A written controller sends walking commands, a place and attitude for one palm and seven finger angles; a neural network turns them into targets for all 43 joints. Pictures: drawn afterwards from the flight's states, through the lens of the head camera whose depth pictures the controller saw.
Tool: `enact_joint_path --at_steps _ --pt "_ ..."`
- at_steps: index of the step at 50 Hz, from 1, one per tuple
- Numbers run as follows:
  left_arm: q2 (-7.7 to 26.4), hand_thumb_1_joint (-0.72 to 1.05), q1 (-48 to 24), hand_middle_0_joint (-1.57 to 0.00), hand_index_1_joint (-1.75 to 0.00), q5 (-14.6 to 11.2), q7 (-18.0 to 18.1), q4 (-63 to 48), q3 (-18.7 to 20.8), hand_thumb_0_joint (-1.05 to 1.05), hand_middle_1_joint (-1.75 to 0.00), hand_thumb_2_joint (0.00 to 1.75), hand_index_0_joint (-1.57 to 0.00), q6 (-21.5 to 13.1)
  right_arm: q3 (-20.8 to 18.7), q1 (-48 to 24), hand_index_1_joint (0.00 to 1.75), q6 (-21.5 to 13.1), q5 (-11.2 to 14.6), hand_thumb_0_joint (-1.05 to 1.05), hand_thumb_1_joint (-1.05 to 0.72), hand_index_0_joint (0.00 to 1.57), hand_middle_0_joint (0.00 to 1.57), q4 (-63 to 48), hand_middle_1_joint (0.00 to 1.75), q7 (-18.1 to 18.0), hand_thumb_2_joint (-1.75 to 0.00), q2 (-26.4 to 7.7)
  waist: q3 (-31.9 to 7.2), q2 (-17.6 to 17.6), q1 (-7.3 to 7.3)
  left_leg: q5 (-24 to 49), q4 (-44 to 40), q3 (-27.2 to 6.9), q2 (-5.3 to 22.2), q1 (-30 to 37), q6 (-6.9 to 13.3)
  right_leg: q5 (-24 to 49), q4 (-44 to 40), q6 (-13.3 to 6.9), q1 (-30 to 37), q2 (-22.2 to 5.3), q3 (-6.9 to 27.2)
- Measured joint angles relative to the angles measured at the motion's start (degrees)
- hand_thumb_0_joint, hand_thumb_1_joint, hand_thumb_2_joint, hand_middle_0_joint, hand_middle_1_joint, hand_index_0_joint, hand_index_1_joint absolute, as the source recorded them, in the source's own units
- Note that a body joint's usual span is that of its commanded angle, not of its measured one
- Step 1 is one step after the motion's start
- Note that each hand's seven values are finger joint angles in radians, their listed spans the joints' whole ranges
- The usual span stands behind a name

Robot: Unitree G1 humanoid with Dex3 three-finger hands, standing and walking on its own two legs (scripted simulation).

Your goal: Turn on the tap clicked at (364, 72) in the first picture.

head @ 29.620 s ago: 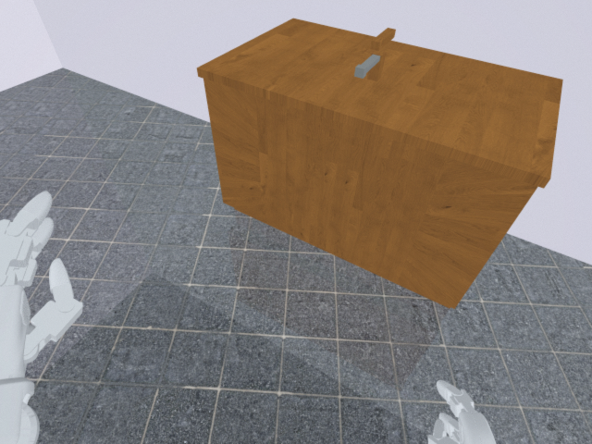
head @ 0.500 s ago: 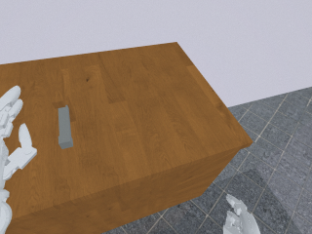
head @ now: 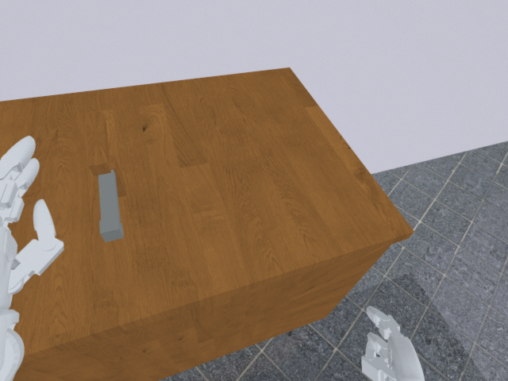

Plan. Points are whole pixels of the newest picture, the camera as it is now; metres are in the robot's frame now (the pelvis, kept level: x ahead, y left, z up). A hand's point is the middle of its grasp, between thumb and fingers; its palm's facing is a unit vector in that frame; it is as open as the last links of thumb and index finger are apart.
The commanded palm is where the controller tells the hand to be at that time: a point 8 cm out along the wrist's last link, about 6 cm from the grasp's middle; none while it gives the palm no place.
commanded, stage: look again from close up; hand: left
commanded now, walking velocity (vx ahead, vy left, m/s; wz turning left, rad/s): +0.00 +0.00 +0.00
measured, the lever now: (111, 229) +0.31 +0.27 +0.03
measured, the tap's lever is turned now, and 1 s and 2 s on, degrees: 0 0 0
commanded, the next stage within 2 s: shuffle to correct the standing spot in 0.18 s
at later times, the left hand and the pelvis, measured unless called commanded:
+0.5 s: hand (69, 242) +0.22 +0.24 +0.16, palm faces +0.38 -0.86 -0.35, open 7.4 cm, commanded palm +0.16 +0.27 +0.17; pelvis +0.00 -0.01 +0.00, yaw +0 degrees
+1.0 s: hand (114, 266) +0.20 +0.18 +0.16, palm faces +0.36 -0.84 -0.41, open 7.4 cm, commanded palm +0.15 +0.22 +0.17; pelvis -0.01 -0.06 +0.00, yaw +1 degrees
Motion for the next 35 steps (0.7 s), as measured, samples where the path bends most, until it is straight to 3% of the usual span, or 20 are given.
enact_joint_path --at_steps 18,24,35 --pt "-0.1 0.89 0.7 -0.21 -0.3 0.07 -0.14 0.64 -0.09 0.01 -0.3 0.9 -0.21 0.68 -0.07 0.19 0.3 0.9 0.14 0.01 -0.91 0.2 0.2 0.2 0.3 -0.23 -0.9 0.19 -0.2 0.59 -0.44 0.4 -0.69 0.04 0.08 0.15 -0.15 0.3 -0.47 -0.12 0.01 0.11 0.06" --pt "0.03 0.89 -0.49 -0.21 -0.3 -0.42 -0.18 0.35 0.49 0.02 -0.3 0.9 -0.21 1.33 -0.4 -0.27 0.3 1.11 0.36 0.01 -0.91 0.2 0.2 -0.49 0.3 0.06 -0.9 0.6 0.46 -0.04 -0.08 0.58 -0.91 0.2 0.44 0.06 -0.72 0.05 0.24 -0.58 -0.63 0.44 0.23" --pt "1.38 0.89 1.71 -0.21 -0.3 -1.52 -1.41 -3.21 1.4 0.01 -0.3 0.9 -0.21 2.05 -0.93 -1.45 0.3 1.48 0.27 0.01 -0.91 0.2 0.2 -2.2 0.3 0.63 -0.9 1.1 1.05 0.33 -0.68 -0.39 1.69 -0.26 2.76 -1.94 -2.7 -0.82 2.46 -2.53 -2.59 2.62 -0.21"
